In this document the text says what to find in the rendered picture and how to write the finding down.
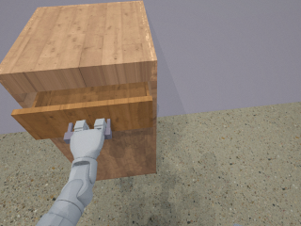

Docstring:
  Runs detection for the drawer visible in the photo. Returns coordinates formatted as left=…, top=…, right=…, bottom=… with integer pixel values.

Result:
left=11, top=81, right=153, bottom=140

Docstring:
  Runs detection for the robot left forearm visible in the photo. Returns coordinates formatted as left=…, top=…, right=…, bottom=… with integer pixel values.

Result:
left=36, top=156, right=98, bottom=226

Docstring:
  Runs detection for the left robot hand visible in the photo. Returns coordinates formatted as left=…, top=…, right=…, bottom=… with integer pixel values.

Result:
left=70, top=118, right=107, bottom=160

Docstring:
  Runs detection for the cabinet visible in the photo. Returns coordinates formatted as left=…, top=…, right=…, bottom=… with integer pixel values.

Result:
left=0, top=0, right=158, bottom=181

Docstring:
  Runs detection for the handle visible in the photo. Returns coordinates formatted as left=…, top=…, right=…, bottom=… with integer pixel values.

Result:
left=63, top=119, right=112, bottom=144

